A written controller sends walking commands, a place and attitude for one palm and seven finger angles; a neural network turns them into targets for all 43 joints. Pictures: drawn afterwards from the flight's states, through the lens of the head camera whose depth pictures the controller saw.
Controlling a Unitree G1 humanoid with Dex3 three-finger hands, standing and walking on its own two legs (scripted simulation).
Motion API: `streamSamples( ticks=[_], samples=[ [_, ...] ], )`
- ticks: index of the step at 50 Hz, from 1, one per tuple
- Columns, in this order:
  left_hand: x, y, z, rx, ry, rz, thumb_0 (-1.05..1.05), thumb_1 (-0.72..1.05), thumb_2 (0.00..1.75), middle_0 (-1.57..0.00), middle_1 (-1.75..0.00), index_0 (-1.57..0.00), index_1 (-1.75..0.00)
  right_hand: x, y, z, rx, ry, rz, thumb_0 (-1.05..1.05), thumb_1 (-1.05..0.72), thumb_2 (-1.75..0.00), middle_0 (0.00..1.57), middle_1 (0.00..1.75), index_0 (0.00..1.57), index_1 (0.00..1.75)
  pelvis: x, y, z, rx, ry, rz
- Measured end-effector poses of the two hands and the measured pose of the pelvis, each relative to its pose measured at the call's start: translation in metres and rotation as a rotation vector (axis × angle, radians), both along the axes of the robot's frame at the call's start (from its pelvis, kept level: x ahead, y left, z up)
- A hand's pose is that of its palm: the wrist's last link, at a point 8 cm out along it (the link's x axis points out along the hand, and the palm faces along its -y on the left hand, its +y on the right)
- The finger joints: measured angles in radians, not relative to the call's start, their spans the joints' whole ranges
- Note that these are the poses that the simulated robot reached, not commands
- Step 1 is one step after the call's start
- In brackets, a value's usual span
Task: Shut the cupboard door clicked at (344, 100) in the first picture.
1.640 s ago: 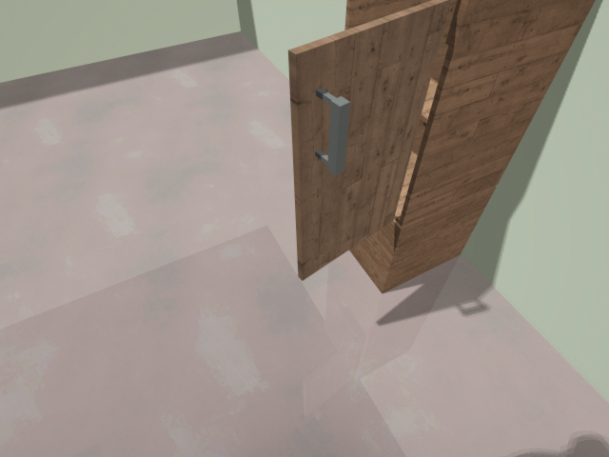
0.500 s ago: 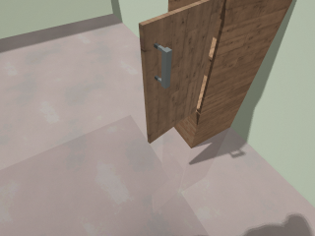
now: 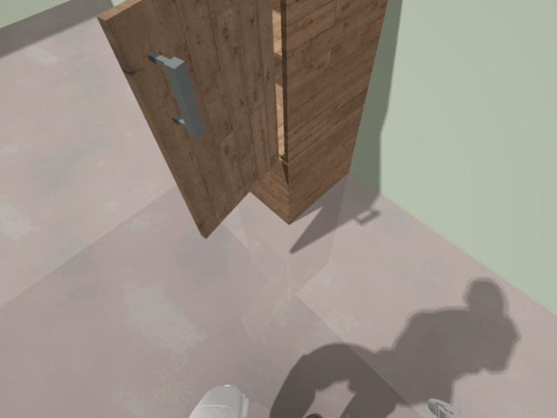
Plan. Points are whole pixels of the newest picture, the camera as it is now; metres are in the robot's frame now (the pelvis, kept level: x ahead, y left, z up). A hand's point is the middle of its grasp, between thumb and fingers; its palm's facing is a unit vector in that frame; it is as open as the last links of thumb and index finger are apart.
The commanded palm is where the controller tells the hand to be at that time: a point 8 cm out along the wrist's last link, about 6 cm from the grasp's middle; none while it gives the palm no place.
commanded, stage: walk around to get in front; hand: left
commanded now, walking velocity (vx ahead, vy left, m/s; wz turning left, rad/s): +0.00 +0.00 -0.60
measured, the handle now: (177, 96) +0.55 +0.22 +0.11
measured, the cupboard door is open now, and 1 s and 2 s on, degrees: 100 100 100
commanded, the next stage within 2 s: none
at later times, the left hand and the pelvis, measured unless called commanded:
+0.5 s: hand (166, 377) +0.17 +0.22 -0.17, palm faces -0.28 -0.93 -0.25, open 7.4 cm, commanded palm none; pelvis +0.01 +0.03 -0.01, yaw -18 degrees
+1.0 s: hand (220, 341) +0.24 +0.14 -0.18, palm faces -0.57 -0.80 -0.19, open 7.4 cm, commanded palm none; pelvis +0.04 +0.03 -0.01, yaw -36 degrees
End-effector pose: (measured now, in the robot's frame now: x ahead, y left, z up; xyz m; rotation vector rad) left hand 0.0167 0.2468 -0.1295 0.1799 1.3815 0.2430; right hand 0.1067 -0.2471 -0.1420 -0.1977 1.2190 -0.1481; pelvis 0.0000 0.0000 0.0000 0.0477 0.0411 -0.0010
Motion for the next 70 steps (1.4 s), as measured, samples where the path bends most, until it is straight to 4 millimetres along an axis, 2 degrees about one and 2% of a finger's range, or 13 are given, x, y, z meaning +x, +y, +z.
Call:
streamSamples(
  ticks=[6,11,15,19,24,27,31,38,43,49,54,61,70],
  samples=[
    [0.017,0.015,-0.005,-0.016,-0.008,-0.056,0.01,0.90,0.90,-0.20,-0.30,-0.20,-0.30,0.018,0.011,0.013,-0.019,-0.086,-0.040,0.00,-0.91,-0.90,0.20,0.30,0.19,0.30,0.002,0.015,0.000,-0.015,0.007,-0.069],
    [0.043,0.039,-0.022,-0.036,-0.031,-0.110,0.01,0.90,0.90,-0.20,-0.30,-0.20,-0.30,0.015,0.026,0.016,-0.054,-0.153,-0.076,0.00,-0.91,-0.90,0.20,0.30,0.20,0.30,0.006,0.038,-0.012,-0.061,0.019,-0.119],
    [0.076,0.052,-0.025,-0.042,-0.070,-0.176,0.01,0.91,0.90,-0.20,-0.30,-0.20,-0.30,-0.015,0.035,0.019,-0.078,-0.104,-0.098,0.00,-0.91,-0.90,0.20,0.30,0.20,0.30,0.005,0.043,-0.010,-0.060,-0.006,-0.167],
    [0.112,0.050,-0.016,-0.046,-0.120,-0.245,0.01,0.91,0.90,-0.20,-0.30,-0.19,-0.29,-0.054,0.037,0.020,-0.078,-0.027,-0.152,0.00,-0.91,-0.90,0.20,0.30,0.20,0.30,0.007,0.043,-0.005,-0.086,-0.011,-0.214],
    [0.155,0.027,-0.008,-0.043,-0.153,-0.376,0.01,0.91,0.90,-0.19,-0.30,-0.19,-0.29,-0.104,0.028,0.008,-0.055,0.035,-0.281,0.00,-0.90,-0.90,0.20,0.30,0.20,0.30,0.012,0.036,-0.008,-0.091,-0.019,-0.302],
    [0.179,0.004,-0.010,-0.029,-0.187,-0.457,0.01,0.91,0.90,-0.19,-0.30,-0.19,-0.29,-0.134,0.016,-0.008,-0.037,0.064,-0.361,0.00,-0.90,-0.90,0.20,0.30,0.20,0.30,0.015,0.024,-0.020,-0.071,-0.023,-0.347],
    [0.193,-0.019,-0.008,-0.011,-0.211,-0.529,0.01,0.91,0.90,-0.20,-0.30,-0.19,-0.29,-0.158,0.003,-0.017,-0.033,0.106,-0.450,0.00,-0.91,-0.90,0.20,0.30,0.20,0.30,0.012,0.020,-0.023,-0.063,-0.028,-0.400],
    [0.199,-0.042,-0.011,-0.050,-0.152,-0.619,0.01,0.91,0.90,-0.20,-0.30,-0.20,-0.30,-0.156,0.004,0.005,-0.048,0.048,-0.526,0.00,-0.91,-0.90,0.20,0.30,0.19,0.30,0.016,0.025,-0.010,-0.033,-0.011,-0.491],
    [0.215,-0.046,-0.027,-0.106,-0.136,-0.657,0.01,0.90,0.90,-0.20,-0.30,-0.20,-0.30,-0.152,0.022,0.006,-0.084,-0.006,-0.569,0.00,-0.91,-0.90,0.20,0.30,0.20,0.30,0.030,0.038,-0.019,-0.064,0.012,-0.545],
    [0.241,-0.060,-0.020,-0.128,-0.142,-0.711,0.01,0.91,0.90,-0.20,-0.30,-0.20,-0.30,-0.170,0.052,0.013,-0.054,0.041,-0.613,0.00,-0.91,-0.90,0.20,0.30,0.20,0.30,0.035,0.036,-0.010,-0.077,0.004,-0.618],
    [0.258,-0.086,-0.008,-0.119,-0.161,-0.790,0.01,0.91,0.90,-0.20,-0.30,-0.19,-0.30,-0.193,0.061,0.007,-0.011,0.072,-0.687,0.00,-0.90,-0.90,0.20,0.30,0.20,0.30,0.035,0.026,-0.006,-0.086,0.011,-0.684],
    [0.267,-0.128,-0.006,-0.067,-0.210,-0.906,0.01,0.91,0.90,-0.20,-0.30,-0.19,-0.30,-0.234,0.047,-0.021,0.033,0.101,-0.829,0.00,-0.90,-0.90,0.20,0.30,0.20,0.30,0.027,0.006,-0.022,-0.062,-0.004,-0.776],
    [0.258,-0.138,-0.010,-0.070,-0.101,-0.980,0.01,0.90,0.90,-0.20,-0.30,-0.20,-0.30,-0.217,0.019,0.007,-0.042,0.007,-0.909,0.00,-0.91,-0.90,0.20,0.30,0.19,0.30,0.036,0.004,-0.008,-0.032,0.006,-0.892]
  ],
)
